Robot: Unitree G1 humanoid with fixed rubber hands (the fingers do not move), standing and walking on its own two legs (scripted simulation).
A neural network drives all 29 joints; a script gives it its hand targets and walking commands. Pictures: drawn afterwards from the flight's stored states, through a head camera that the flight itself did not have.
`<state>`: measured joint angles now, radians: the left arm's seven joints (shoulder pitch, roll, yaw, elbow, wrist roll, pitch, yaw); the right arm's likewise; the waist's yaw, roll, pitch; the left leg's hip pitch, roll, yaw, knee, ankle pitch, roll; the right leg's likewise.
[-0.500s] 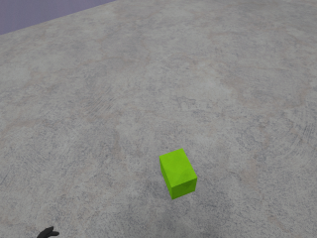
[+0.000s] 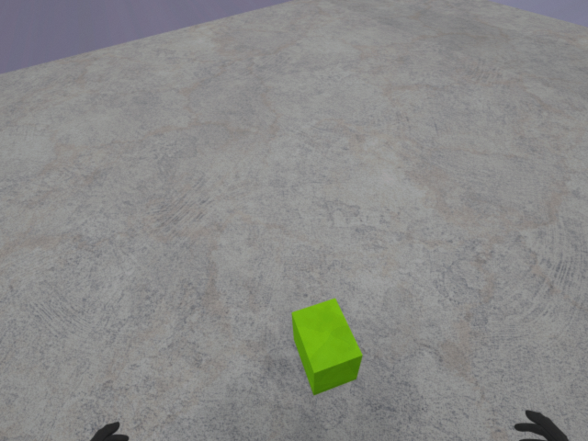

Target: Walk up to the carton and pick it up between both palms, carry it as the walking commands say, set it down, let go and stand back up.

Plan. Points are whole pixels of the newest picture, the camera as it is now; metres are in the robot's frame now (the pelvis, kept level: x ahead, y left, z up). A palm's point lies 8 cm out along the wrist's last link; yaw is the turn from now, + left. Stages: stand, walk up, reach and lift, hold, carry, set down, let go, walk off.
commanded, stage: walk up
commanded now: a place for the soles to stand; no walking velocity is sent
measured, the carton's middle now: (324, 346) +0.54 -0.03 -0.67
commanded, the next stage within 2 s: none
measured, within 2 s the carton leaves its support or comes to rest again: neither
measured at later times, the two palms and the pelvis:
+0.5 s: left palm out of the picture +0.12 +0.24 -0.11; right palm out of the picture +0.15 -0.47 -0.08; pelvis +0.06 -0.11 -0.02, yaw +8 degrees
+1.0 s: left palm (205, 432) +0.17 +0.17 -0.10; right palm out of the picture +0.37 -0.48 -0.11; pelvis +0.17 -0.18 -0.03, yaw +18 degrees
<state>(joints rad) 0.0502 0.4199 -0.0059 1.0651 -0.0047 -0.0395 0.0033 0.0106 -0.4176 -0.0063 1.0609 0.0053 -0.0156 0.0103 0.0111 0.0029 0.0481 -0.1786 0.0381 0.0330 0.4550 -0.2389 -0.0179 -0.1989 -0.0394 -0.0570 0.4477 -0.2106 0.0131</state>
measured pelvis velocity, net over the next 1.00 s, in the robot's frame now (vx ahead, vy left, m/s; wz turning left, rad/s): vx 0.17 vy -0.18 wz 0.32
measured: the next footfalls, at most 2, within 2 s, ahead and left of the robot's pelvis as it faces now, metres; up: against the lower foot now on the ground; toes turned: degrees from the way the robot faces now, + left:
right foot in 0.36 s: +0.15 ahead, -0.22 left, +0.00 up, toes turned +2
left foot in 0.62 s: +0.12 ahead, -0.05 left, +0.00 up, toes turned +18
